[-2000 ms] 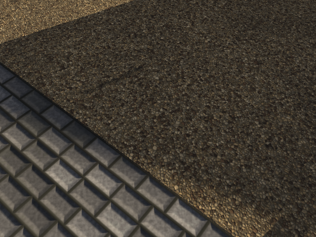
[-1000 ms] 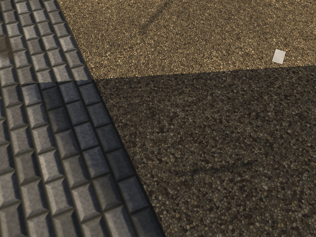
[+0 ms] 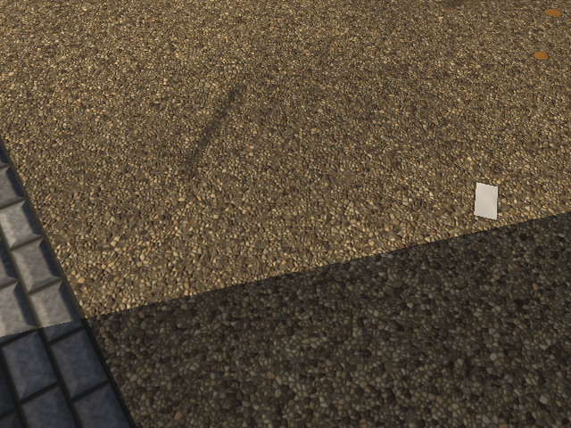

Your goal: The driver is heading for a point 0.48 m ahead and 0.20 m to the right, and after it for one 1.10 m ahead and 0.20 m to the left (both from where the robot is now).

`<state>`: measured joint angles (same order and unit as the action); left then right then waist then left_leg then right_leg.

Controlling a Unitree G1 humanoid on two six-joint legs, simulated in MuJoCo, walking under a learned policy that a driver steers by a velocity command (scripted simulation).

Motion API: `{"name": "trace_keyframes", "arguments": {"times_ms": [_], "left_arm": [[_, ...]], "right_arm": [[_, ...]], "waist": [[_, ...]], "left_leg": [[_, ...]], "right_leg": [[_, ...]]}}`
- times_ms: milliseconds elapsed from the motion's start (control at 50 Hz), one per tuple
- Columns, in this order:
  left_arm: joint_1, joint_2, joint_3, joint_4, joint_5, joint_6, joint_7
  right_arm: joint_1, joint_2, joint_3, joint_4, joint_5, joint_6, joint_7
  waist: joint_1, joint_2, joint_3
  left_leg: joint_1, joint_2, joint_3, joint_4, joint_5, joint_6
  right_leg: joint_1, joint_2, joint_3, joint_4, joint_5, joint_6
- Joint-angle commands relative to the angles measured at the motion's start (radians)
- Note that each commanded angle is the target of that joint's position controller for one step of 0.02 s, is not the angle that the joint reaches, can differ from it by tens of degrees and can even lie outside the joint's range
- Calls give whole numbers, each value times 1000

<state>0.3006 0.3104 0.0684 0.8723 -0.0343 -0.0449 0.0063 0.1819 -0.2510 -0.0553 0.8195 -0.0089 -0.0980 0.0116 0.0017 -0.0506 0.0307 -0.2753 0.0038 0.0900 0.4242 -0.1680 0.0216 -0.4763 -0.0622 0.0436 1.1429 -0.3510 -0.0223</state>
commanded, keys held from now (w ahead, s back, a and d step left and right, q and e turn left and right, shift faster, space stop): w+e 0.50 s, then q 0.50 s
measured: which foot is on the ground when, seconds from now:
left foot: down 0.00-0.36, up 0.38-0.80, down 0.82-1.00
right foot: up 0.00-0.34, down 0.36-0.82, up 0.84-1.00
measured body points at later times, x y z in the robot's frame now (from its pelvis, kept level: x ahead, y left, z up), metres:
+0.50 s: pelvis +0.26 -0.08 -0.01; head +0.30 -0.10 +0.44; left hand +0.46 +0.15 -0.11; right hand +0.30 -0.38 -0.12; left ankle +0.24 +0.10 -0.65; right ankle +0.29 -0.16 -0.74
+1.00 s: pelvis +0.47 -0.11 -0.01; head +0.52 -0.11 +0.44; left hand +0.67 +0.13 -0.12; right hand +0.54 -0.41 -0.11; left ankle +0.59 -0.05 -0.74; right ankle +0.41 -0.23 -0.67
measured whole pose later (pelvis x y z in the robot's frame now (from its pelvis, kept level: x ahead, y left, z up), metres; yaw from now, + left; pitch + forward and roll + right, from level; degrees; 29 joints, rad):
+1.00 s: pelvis +0.47 -0.11 -0.01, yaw -11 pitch +2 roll -1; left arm 0.13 0.29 0.06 0.74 0.00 0.01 0.04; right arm 0.16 -0.29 -0.06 0.76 0.00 -0.02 0.01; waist -0.03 -0.01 0.06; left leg -0.43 -0.08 -0.06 0.47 -0.07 0.06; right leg -0.48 0.04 0.06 1.08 -0.48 0.03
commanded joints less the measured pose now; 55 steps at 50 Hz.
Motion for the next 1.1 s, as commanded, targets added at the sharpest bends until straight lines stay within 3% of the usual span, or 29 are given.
{"name": "trace_keyframes", "arguments": {"times_ms": [20,80,160,260,300,320,340,360,380,400,420,440,460,480,560,620,660,720,760,800,820,840,860,880,900,920,940,1000,1100], "left_arm": [[10,34,18,-79,1,17,0],[-46,26,19,-114,10,27,-5],[-170,4,6,-157,14,15,-33],[-283,18,6,-226,15,19,-59],[-248,48,21,-236,16,24,-63],[-175,74,37,-225,14,27,-61],[-31,115,64,-190,11,30,-55],[145,194,102,-142,7,39,-36],[116,317,118,-143,-5,33,-26],[142,248,92,-185,9,13,-34],[108,184,73,-177,18,-5,-39],[53,156,64,-180,16,-15,-38],[-21,119,52,-193,17,-17,-35],[-66,94,42,-212,28,-19,-30],[-80,105,37,-208,40,-24,-5],[-57,98,31,-179,38,-17,9],[-21,98,27,-153,43,-15,12],[-32,95,22,-121,53,-14,10],[-55,107,28,-109,48,-5,14],[-90,115,32,-112,33,13,29],[-69,110,31,-118,37,20,37],[-25,93,23,-150,64,18,41],[48,23,0,-157,67,17,31],[34,82,7,-142,45,21,19],[-38,97,14,-159,23,31,18],[-80,98,17,-162,26,41,24],[-107,103,23,-170,36,52,32],[-94,56,15,-174,40,58,41],[-108,59,14,-171,37,45,41]], "right_arm": [[-16,-111,-29,-26,-4,-23,-4],[-1,-141,-41,-3,-7,-25,-14],[25,-175,-50,14,0,-12,-26],[87,-215,-66,47,26,21,-28],[73,-243,-75,44,36,36,-31],[62,-255,-79,40,42,44,-32],[42,-253,-76,36,47,51,-32],[55,-219,-62,25,28,47,-34],[148,-60,-13,-32,-21,23,-21],[69,-117,-14,-44,16,-19,-8],[-42,-177,-30,-73,58,-43,0],[-57,-165,-25,-77,51,-55,-4],[-50,-169,-30,-60,23,-55,-12],[-27,-180,-38,-52,11,-45,-13],[-1,-129,-28,-35,-5,-1,-12],[-71,-81,-4,-41,-1,-1,-1],[-112,-87,-1,-47,10,-5,11],[-130,-113,-6,-53,15,-2,23],[-126,-145,-17,-62,10,0,32],[-34,-180,-36,-48,0,-2,39],[40,-225,-54,-36,-4,-4,37],[90,-294,-69,-50,-11,1,30],[102,-285,-60,-57,-21,13,26],[83,-225,-47,-75,-1,24,24],[19,-201,-43,-100,12,35,18],[-16,-179,-36,-110,22,50,10],[-44,-171,-32,-120,22,63,0],[-58,-193,-44,-136,-1,89,-18],[-54,-223,-64,-158,17,107,-38]], "waist": [[6,162,-21],[3,121,4],[-39,95,33],[-64,91,66],[-24,120,23],[23,132,-26],[108,117,-98],[180,42,-189],[49,-246,-244],[109,-128,-398],[129,-60,-256],[89,-1,-172],[44,36,-115],[7,18,-96],[-29,26,-61],[8,-9,-60],[41,-16,-72],[44,-20,-56],[31,-25,-44],[-25,-22,-69],[-50,30,-120],[-27,188,-223],[3,345,-332],[-25,220,-381],[-28,162,-277],[-22,82,-202],[-10,68,-145],[12,178,-120],[-10,189,-174]], "left_leg": [[121,272,-207,-284,72,153],[139,271,-103,-307,156,163],[172,251,26,-313,199,141],[337,298,86,-243,314,114],[377,300,116,-123,619,93],[376,292,131,-2,771,81],[319,258,158,193,813,55],[104,216,164,484,590,8],[-366,15,102,849,-350,-61],[-485,-29,-154,975,-449,-49],[-573,21,-172,966,-350,-20],[-548,66,-171,883,-260,-2],[-476,99,-173,792,-205,-7],[-397,121,-182,734,-165,-13],[-306,112,-123,558,-59,-72],[-219,82,-82,310,195,-70],[-176,60,-79,212,349,-55],[-182,50,-103,148,324,-22],[-214,34,-106,137,202,5],[-142,-4,-73,73,159,35],[-19,10,-114,33,378,66],[202,169,-345,70,762,166],[433,355,-680,22,852,362],[418,333,-696,-20,588,350],[321,292,-615,-45,381,313],[209,255,-559,-84,223,270],[96,231,-529,-117,110,242],[-31,140,-461,-153,37,206],[-28,126,-494,-134,-28,190]], "right_leg": [[-160,-88,52,-5,90,11],[-212,-89,55,-130,213,26],[-174,-68,-16,-362,380,15],[-193,-39,-75,-491,298,-32],[-100,17,-129,-499,195,-70],[4,58,-158,-502,152,-94],[201,107,-176,-562,195,-128],[508,73,-60,-590,216,-175],[829,-189,492,-671,96,-356],[894,-279,796,-845,-77,-420],[813,-258,670,-878,-15,-358],[676,-217,547,-870,68,-321],[534,-176,443,-872,181,-291],[435,-147,378,-889,273,-279],[286,-110,172,-906,735,-262],[248,-35,17,-896,804,-189],[279,-46,2,-899,744,-167],[356,-93,4,-873,685,-158],[421,-124,9,-803,727,-152],[452,-109,-7,-641,836,-119],[423,-50,-43,-474,797,-71],[241,61,-88,-176,444,1],[-53,212,-33,110,-317,60],[-89,154,89,191,-310,51],[-149,120,82,205,-242,51],[-157,89,69,152,-188,53],[-130,62,67,70,-146,55],[-6,84,28,-181,-93,73],[79,97,43,-373,21,95]]}}
Velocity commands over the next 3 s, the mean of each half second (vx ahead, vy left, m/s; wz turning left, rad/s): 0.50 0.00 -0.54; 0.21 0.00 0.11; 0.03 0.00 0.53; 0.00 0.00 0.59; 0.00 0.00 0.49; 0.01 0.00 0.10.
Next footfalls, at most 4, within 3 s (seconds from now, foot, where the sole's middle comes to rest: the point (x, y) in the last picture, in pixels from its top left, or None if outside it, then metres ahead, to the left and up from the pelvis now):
0.36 right None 0.33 -0.17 -0.78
0.82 left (312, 367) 0.63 -0.06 -0.78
1.22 right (406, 392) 0.57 -0.28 -0.78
1.66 left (296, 407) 0.53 -0.02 -0.78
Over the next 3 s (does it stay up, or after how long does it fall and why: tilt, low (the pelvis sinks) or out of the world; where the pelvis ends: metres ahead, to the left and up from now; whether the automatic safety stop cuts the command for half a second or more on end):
stays up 0.50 -0.12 -0.01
